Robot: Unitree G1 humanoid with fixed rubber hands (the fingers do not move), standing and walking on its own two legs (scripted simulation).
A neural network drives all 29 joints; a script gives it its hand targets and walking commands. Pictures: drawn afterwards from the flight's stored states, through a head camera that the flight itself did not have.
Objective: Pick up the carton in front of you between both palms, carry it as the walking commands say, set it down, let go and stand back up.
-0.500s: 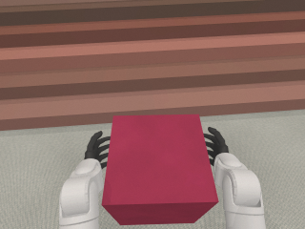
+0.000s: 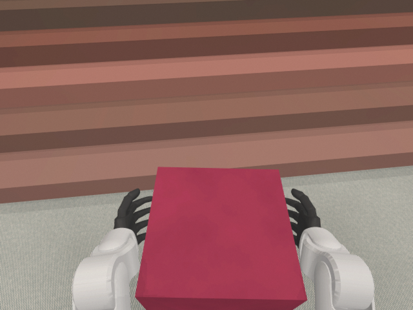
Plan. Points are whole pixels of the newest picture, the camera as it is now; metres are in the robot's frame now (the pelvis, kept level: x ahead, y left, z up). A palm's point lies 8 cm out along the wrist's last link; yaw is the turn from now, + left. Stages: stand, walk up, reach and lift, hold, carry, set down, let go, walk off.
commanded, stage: carry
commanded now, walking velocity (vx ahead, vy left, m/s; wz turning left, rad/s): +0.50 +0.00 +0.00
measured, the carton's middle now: (215, 252) +0.23 +0.00 +0.01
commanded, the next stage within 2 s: none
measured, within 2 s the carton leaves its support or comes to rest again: neither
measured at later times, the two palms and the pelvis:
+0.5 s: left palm (152, 108) +0.56 +0.14 +0.10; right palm (268, 98) +0.59 -0.16 +0.10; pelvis +0.33 -0.04 +0.00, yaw +5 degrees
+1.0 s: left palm (155, 39) +1.00 +0.18 +0.09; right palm (236, 36) +0.99 -0.12 +0.10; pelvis +0.65 +0.03 -0.01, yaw +2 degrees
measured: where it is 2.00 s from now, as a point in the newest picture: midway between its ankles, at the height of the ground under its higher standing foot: (204, 112)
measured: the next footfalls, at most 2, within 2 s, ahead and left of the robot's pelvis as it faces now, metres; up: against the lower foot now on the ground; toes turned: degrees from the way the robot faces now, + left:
right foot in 0.36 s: +0.43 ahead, -0.11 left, +0.00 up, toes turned -9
left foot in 0.84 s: +0.74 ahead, +0.11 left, +0.00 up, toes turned +10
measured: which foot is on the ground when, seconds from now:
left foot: down 0.00-0.40, up 0.42-0.82, down 0.84-1.00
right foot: up 0.00-0.34, down 0.36-0.88, up 0.90-1.00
